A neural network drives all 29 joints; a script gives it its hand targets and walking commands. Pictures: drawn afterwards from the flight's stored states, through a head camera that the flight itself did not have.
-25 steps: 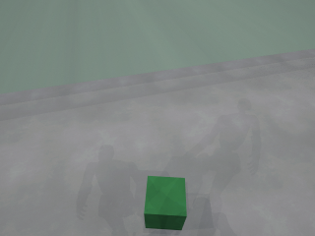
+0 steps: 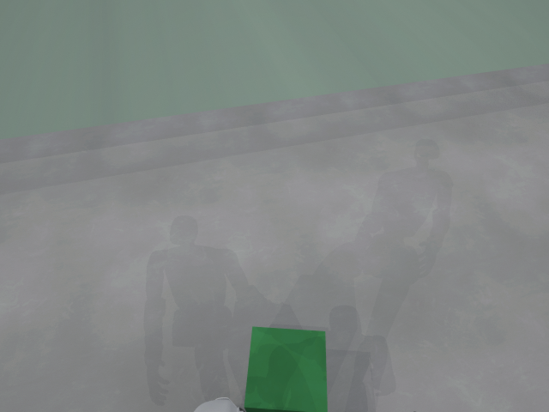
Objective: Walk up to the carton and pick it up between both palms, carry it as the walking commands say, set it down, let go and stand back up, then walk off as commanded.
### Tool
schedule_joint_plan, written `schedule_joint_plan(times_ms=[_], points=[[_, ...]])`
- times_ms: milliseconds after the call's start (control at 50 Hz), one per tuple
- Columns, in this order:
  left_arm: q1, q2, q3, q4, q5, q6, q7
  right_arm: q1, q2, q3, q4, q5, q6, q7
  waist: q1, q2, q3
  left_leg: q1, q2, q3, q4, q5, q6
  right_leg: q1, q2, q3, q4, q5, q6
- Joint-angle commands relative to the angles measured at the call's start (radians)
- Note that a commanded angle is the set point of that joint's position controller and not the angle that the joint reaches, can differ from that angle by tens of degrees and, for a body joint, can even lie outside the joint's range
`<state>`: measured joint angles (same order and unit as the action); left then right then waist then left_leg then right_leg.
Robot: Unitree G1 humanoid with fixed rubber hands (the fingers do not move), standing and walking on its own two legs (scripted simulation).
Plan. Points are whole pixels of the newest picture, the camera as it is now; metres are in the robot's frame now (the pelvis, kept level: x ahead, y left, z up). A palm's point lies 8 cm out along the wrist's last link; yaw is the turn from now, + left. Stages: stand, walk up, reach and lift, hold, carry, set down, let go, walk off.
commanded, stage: stand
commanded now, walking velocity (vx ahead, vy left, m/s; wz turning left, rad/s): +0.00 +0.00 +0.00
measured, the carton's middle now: (285, 376) +0.29 -0.03 -0.63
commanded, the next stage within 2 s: walk off in 0.44 s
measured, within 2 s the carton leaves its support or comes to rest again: rests again in 0.06 s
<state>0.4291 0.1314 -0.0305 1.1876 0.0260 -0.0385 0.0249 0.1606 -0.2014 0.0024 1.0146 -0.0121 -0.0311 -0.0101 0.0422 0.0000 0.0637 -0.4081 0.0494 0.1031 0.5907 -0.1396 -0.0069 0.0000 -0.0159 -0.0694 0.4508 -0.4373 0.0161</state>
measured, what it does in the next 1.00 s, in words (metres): walks ahead: right foot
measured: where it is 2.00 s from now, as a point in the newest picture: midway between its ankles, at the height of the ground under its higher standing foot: outside the picture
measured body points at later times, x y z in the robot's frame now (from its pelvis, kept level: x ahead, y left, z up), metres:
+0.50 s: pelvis +0.08 +0.00 +0.02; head +0.08 +0.00 +0.47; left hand +0.07 +0.21 -0.15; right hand +0.03 -0.21 -0.14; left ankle +0.08 +0.10 -0.73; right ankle +0.01 -0.11 -0.73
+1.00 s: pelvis +0.09 +0.06 +0.01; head +0.12 +0.06 +0.46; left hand +0.03 +0.28 -0.15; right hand +0.14 -0.20 -0.14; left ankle +0.10 +0.19 -0.70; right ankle +0.01 -0.11 -0.73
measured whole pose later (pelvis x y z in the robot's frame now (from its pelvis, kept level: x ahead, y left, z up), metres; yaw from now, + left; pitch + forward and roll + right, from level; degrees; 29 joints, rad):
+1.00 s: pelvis +0.09 +0.06 +0.01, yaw -1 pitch +2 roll +1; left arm 0.35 0.15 0.05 1.15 0.06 0.00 0.09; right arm 0.23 -0.20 -0.08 1.02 -0.02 0.05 -0.03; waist 0.06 -0.03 0.03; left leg -0.41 0.06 0.08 0.78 -0.41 -0.04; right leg -0.13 -0.14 -0.07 0.47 -0.36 0.09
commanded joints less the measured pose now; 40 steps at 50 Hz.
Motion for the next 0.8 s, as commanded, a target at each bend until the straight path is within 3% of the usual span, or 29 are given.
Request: schedule_joint_plan(times_ms=[0,20,40,80,100,160,180,200,220,240,260,280,380,440,600,660,720,760,780], points=[[0.076,0.107,0.023,-0.039,-0.013,-0.016,0.008,0.332,-0.19,-0.055,0.051,-0.009,-0.025,-0.021,-0.134,0.139,-0.151,0.592,0.231,-0.198,-0.07,0.773,0.078,-0.39,-0.03,0.005,0.267,0.21,0.02],[0.136,0.08,0.025,-0.019,-0.033,0.004,0.013,0.373,-0.17,-0.04,0.077,0.013,-0.023,-0.024,-0.116,0.264,-0.238,0.549,0.359,-0.322,-0.14,0.918,0.197,-0.306,-0.007,0.031,0.425,-0.192,0.031],[0.072,0.124,0.034,-0.024,-0.025,0.024,0.015,0.304,-0.126,-0.027,0.068,0.009,-0.015,-0.024,-0.104,0.221,-0.205,0.426,0.339,-0.339,-0.18,0.762,0.221,-0.28,-0.033,0.069,0.464,-0.255,0.024],[0.027,0.057,0.021,-0.015,-0.007,0.05,0.009,0.149,-0.09,-0.011,0.029,-0.006,0.001,-0.033,-0.058,0.132,-0.077,0.234,0.27,-0.246,-0.247,0.399,0.186,-0.284,-0.045,0.065,0.446,-0.233,0.022],[0.046,0.029,0.014,-0.01,-0.002,0.056,0.008,0.09,-0.099,-0.011,0.013,-0.013,0.012,-0.041,-0.026,0.13,-0.044,0.172,0.224,-0.195,-0.268,0.299,0.161,-0.259,-0.055,0.056,0.36,-0.184,0.026],[0.1,0.014,0.014,0.023,-0.002,0.067,0.015,0.07,-0.093,-0.012,0.021,-0.008,0.026,-0.04,0.0,0.075,-0.046,0.114,0.164,-0.127,-0.261,0.117,0.129,-0.164,-0.021,0.0,0.169,0.051,0.029],[0.116,0.022,0.015,0.031,-0.002,0.066,0.016,0.076,-0.089,-0.016,0.025,-0.002,0.03,-0.039,0.003,0.087,-0.056,0.092,0.148,-0.116,-0.266,-0.007,0.106,-0.116,-0.027,0.001,0.062,0.167,0.023],[0.103,0.013,0.007,0.028,0.004,0.064,0.018,0.066,-0.081,-0.019,0.026,0.01,0.035,-0.034,0.009,0.043,-0.025,0.053,0.131,-0.105,-0.269,-0.139,0.072,-0.087,-0.045,0.016,-0.027,0.286,0.014],[0.076,0.042,0.007,0.019,0.014,0.061,0.022,0.079,-0.067,-0.022,0.023,0.016,0.037,-0.028,-0.009,0.005,0.006,-0.01,0.11,-0.103,-0.277,-0.264,0.034,-0.068,-0.087,0.061,-0.064,0.29,-0.005],[0.022,0.087,0.014,-0.001,0.012,0.055,0.022,0.084,-0.045,-0.018,0.021,0.018,0.041,-0.02,-0.032,-0.04,0.044,0.011,0.077,-0.089,-0.292,-0.264,0.014,-0.159,-0.13,0.113,-0.108,0.151,-0.017],[-0.029,0.106,0.023,-0.012,0.002,0.053,0.023,0.09,-0.01,-0.009,0.027,0.014,0.045,-0.019,-0.048,-0.124,0.082,0.154,0.057,-0.061,-0.27,-0.157,0.005,-0.322,-0.125,0.122,-0.156,0.021,-0.02],[-0.059,0.097,0.019,-0.009,0.0,0.048,0.025,0.129,-0.006,-0.008,0.051,0.005,0.044,-0.014,-0.063,-0.127,0.111,0.218,0.057,-0.065,-0.238,-0.076,0.004,-0.37,-0.123,0.128,-0.183,0.027,-0.023],[-0.062,0.081,0.026,-0.011,-0.011,0.023,0.026,0.19,-0.013,-0.011,0.091,-0.003,0.006,-0.017,-0.048,-0.019,-0.005,0.24,0.078,-0.07,-0.247,0.114,0.031,-0.166,-0.115,0.096,-0.138,0.311,-0.024],[-0.051,0.089,0.033,-0.004,-0.011,0.021,0.023,0.203,-0.009,-0.008,0.106,0.001,0.002,-0.027,-0.038,0.003,-0.032,0.262,0.082,-0.064,-0.24,0.212,0.028,-0.125,-0.111,0.079,-0.123,0.405,-0.02],[-0.038,0.091,0.047,-0.002,-0.008,0.02,0.034,0.252,-0.019,-0.019,0.124,-0.005,0.01,-0.041,-0.043,-0.011,-0.029,0.29,0.085,-0.054,-0.214,0.293,0.038,-0.112,-0.106,0.065,-0.119,0.519,-0.029],[-0.043,0.091,0.046,-0.027,0.004,0.019,0.031,0.268,-0.019,-0.028,0.141,0.001,0.02,-0.055,-0.027,0.022,-0.012,0.236,0.064,-0.02,-0.187,0.203,0.021,-0.115,-0.158,0.087,-0.104,0.543,-0.032],[-0.029,0.119,0.06,-0.046,0.007,0.024,0.038,0.233,-0.026,-0.043,0.11,-0.003,0.038,-0.06,-0.002,-0.057,0.005,0.136,0.058,0.005,-0.104,0.13,-0.004,-0.093,-0.235,0.141,-0.066,0.649,-0.055],[0.015,0.139,0.072,-0.04,0.012,0.033,0.05,0.196,-0.017,-0.051,0.079,-0.001,0.047,-0.055,0.018,-0.13,0.021,0.027,0.028,0.021,-0.03,-0.023,-0.015,-0.06,-0.31,0.207,-0.075,0.731,-0.107],[0.023,0.15,0.077,-0.04,0.019,0.035,0.057,0.175,-0.026,-0.062,0.066,-0.004,0.055,-0.052,0.029,-0.168,0.024,-0.023,0.016,0.018,0.058,-0.175,-0.02,-0.057,-0.356,0.244,-0.078,0.8,-0.145]])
